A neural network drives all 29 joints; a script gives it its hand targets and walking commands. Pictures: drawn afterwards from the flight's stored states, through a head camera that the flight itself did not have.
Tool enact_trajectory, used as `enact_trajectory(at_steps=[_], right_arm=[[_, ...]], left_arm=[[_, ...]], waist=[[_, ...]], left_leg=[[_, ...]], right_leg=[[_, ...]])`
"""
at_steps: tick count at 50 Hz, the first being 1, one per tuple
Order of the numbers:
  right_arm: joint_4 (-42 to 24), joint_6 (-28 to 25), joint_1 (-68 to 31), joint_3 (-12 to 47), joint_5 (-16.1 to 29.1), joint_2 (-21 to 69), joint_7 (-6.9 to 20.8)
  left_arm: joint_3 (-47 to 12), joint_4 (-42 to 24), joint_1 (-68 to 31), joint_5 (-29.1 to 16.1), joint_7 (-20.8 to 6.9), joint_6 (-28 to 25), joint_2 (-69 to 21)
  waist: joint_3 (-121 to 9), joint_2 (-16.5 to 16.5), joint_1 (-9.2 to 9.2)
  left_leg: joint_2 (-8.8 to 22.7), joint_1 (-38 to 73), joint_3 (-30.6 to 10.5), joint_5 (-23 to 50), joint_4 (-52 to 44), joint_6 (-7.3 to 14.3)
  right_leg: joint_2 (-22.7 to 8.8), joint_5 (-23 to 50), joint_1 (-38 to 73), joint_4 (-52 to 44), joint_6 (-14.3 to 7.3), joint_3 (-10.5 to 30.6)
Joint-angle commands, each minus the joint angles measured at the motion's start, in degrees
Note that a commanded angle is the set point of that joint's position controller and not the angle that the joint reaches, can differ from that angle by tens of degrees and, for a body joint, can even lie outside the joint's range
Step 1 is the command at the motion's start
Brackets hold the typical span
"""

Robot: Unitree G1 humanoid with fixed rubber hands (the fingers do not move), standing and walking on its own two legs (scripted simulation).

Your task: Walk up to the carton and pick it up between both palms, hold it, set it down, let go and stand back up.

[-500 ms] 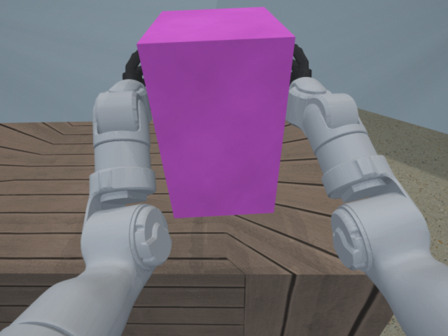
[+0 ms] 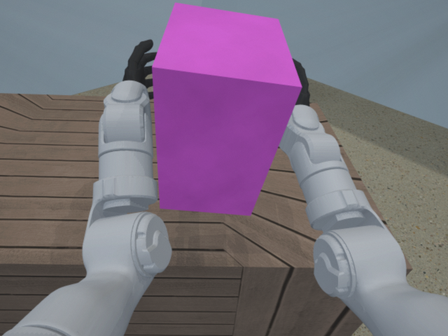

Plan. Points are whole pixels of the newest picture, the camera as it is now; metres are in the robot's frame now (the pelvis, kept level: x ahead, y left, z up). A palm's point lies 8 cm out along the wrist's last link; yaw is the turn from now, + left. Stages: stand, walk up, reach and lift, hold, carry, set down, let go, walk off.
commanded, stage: set down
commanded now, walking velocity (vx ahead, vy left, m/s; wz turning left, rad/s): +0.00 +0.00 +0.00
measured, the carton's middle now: (216, 118) +0.39 +0.01 +0.24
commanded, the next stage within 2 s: none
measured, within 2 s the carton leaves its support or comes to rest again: neither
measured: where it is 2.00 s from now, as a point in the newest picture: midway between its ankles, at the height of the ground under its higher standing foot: outside the picture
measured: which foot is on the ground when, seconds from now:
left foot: down 0.00-1.00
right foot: down 0.00-1.00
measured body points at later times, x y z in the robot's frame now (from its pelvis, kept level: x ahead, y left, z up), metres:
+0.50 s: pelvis +0.02 +0.04 +0.00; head -0.02 +0.09 +0.44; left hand +0.44 +0.14 +0.23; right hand +0.40 -0.12 +0.20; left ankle -0.01 +0.13 -0.75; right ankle +0.05 -0.12 -0.75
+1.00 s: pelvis +0.02 +0.03 +0.00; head -0.01 +0.07 +0.45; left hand +0.45 +0.12 +0.19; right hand +0.39 -0.13 +0.17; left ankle -0.01 +0.12 -0.75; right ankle +0.05 -0.12 -0.75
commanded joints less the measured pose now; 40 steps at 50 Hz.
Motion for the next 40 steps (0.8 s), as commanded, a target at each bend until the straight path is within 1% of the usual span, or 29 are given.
enact_trajectory(at_steps=[1,3,6,7,11,14,17,21,23,24,26,28,34,36,38,40], right_arm=[[-20.81,-8.54,-49.22,19.44,3.96,28.64,6.78],[-23.10,-9.79,-48.37,20.90,4.13,28.69,6.83],[-25.99,-11.24,-47.43,22.55,4.34,28.69,7.11],[-25.94,-11.33,-46.66,22.71,4.31,28.51,7.15],[-24.93,-11.70,-43.84,22.14,3.60,27.17,7.76],[-25.67,-12.27,-43.36,22.33,3.55,26.75,8.17],[-23.95,-12.36,-41.31,21.38,2.84,26.00,8.49],[-23.81,-12.83,-39.79,21.09,2.55,25.35,8.80],[-23.29,-12.84,-39.34,20.67,2.09,25.16,8.86],[-23.18,-12.86,-39.09,20.58,1.82,25.12,8.92],[-22.99,-12.96,-38.20,20.22,1.34,25.04,9.04],[-24.33,-13.50,-38.81,20.33,1.02,25.56,9.06],[-25.67,-14.38,-38.66,21.45,-0.08,27.96,8.94],[-25.09,-14.27,-37.81,21.65,-0.59,28.84,8.75],[-23.68,-13.84,-36.45,21.62,-1.05,29.53,8.59],[-23.08,-13.63,-35.56,21.63,-1.60,30.11,8.44]], left_arm=[[-23.55,-6.07,-32.49,-7.80,-6.47,-2.77,-36.76],[-26.34,-7.74,-31.10,-8.40,-6.12,-3.08,-38.76],[-30.16,-10.79,-30.00,-9.48,-5.27,-3.54,-41.67],[-31.12,-11.04,-29.39,-9.59,-5.02,-3.47,-42.18],[-32.42,-11.92,-27.29,-9.42,-4.53,-3.09,-42.74],[-33.60,-12.23,-26.05,-9.92,-4.06,-3.15,-43.44],[-32.84,-10.73,-23.90,-9.36,-4.02,-3.04,-43.05],[-32.73,-10.80,-21.88,-9.43,-4.19,-2.93,-42.94],[-31.87,-9.26,-20.78,-9.13,-4.42,-2.74,-42.58],[-31.18,-8.59,-20.40,-8.94,-4.68,-2.72,-42.24],[-30.44,-7.64,-19.53,-8.61,-5.13,-2.82,-42.00],[-30.76,-7.96,-20.18,-9.20,-5.30,-3.39,-42.22],[-31.93,-7.48,-21.83,-10.64,-5.37,-6.15,-42.77],[-31.85,-6.49,-22.02,-10.72,-5.48,-7.06,-42.44],[-30.83,-5.04,-21.89,-10.40,-5.86,-7.71,-41.75],[-30.31,-3.85,-21.47,-10.31,-6.19,-8.24,-41.37]], waist=[[-24.97,6.16,-1.64],[-25.55,6.97,-2.12],[-26.23,8.03,-2.56],[-25.60,8.60,-2.85],[-23.01,9.13,-2.77],[-23.32,9.64,-2.59],[-21.54,9.17,-2.56],[-21.50,9.07,-2.21],[-19.96,8.44,-2.06],[-19.14,7.90,-1.74],[-18.28,7.42,-1.77],[-19.88,7.27,-1.66],[-23.70,6.78,-1.90],[-24.01,6.54,-2.02],[-22.81,5.87,-1.88],[-22.42,5.43,-1.93]], left_leg=[[-4.82,-1.36,4.42,24.39,-0.43,-2.34],[-4.62,0.02,4.10,27.54,0.69,-3.11],[-3.99,1.71,3.55,31.54,1.88,-4.17],[-3.79,2.14,3.41,32.19,2.14,-4.50],[-2.73,2.48,3.03,33.03,1.78,-5.16],[-2.16,3.79,2.67,36.29,2.51,-5.86],[-1.67,4.37,2.55,37.75,2.47,-6.08],[-1.16,5.68,2.47,41.95,3.01,-6.73],[-1.11,4.96,2.61,41.72,2.73,-6.63],[-1.35,4.14,2.91,40.43,2.38,-6.28],[-1.41,3.24,3.25,38.94,1.82,-5.99],[-1.51,3.25,3.41,39.44,2.07,-6.05],[-2.07,2.32,3.78,37.45,2.28,-5.63],[-2.45,1.36,4.01,35.04,1.91,-5.17],[-2.87,-0.88,4.42,30.49,0.79,-4.33],[-3.08,-2.05,4.56,28.22,0.13,-3.88]], right_leg=[[3.48,15.11,17.23,1.47,2.88,-1.29],[3.71,16.54,16.83,1.56,2.68,-1.55],[4.14,16.48,15.40,1.62,2.29,-1.94],[4.16,16.08,15.01,1.50,2.14,-1.97],[4.33,12.43,13.11,1.28,1.90,-2.33],[4.50,12.30,12.13,1.35,1.85,-2.41],[4.63,11.17,11.40,0.97,1.77,-2.41],[4.88,11.18,11.04,0.91,1.78,-2.47],[4.86,10.74,11.31,0.72,1.87,-2.41],[4.75,10.56,11.70,0.55,1.92,-2.32],[4.54,10.41,12.16,0.51,2.06,-2.27],[4.51,11.30,12.22,0.63,2.17,-2.29],[3.95,14.54,13.18,1.01,2.25,-1.75],[3.59,15.31,13.77,1.11,2.38,-1.44],[3.19,15.26,14.73,1.12,2.46,-1.06],[2.88,15.81,15.41,1.30,2.71,-0.81]])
